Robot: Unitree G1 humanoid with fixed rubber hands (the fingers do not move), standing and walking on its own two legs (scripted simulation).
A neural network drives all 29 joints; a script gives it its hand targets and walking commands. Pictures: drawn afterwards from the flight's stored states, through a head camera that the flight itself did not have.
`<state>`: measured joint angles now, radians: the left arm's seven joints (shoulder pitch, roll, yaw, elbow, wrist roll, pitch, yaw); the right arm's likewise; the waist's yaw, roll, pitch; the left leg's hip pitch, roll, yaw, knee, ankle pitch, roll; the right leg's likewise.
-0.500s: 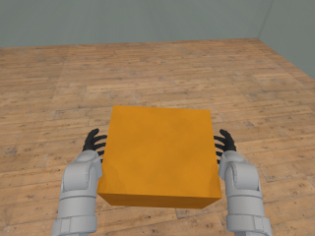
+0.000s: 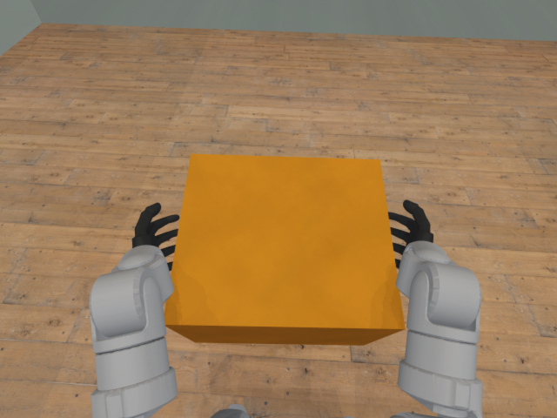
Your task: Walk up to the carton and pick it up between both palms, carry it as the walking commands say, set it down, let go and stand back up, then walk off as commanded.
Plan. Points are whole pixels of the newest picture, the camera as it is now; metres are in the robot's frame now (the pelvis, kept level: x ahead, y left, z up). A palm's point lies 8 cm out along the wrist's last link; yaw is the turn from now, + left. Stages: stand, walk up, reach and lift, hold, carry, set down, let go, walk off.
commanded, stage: carry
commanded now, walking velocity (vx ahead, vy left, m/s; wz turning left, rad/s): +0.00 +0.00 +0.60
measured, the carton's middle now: (282, 255) +0.36 +0.01 +0.03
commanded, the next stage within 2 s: none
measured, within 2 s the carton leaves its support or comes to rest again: neither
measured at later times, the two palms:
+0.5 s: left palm (57, 331) +0.21 +0.24 +0.11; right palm (354, 247) +0.32 -0.08 +0.11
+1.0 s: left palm out of the picture +0.01 +0.32 +0.09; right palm (242, 315) +0.23 +0.05 +0.11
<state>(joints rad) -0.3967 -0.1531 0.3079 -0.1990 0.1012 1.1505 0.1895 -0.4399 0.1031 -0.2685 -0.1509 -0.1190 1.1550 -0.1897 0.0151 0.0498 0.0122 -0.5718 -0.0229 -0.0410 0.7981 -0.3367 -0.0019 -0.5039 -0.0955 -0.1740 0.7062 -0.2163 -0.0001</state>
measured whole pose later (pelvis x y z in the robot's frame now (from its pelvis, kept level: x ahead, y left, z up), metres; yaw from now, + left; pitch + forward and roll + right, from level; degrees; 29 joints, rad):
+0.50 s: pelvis -0.04 -0.02 +0.01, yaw +16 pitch +5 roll -2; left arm -0.41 -0.13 0.29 -0.25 0.06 1.13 0.19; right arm -0.45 0.14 -0.29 -0.24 -0.13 1.13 -0.19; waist 0.04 0.05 0.01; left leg -0.58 -0.06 -0.12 0.60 -0.09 0.01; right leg -0.42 0.00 -0.06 0.66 -0.39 0.06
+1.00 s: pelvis -0.12 -0.01 +0.02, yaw +35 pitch +3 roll -1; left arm -0.34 -0.10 0.32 -0.23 0.09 1.19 0.17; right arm -0.43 0.15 -0.23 -0.13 -0.13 1.16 -0.21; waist 0.01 -0.02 0.01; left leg -0.45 0.01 0.04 0.64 -0.25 0.04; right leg -0.55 -0.13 -0.11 1.03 -0.58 0.13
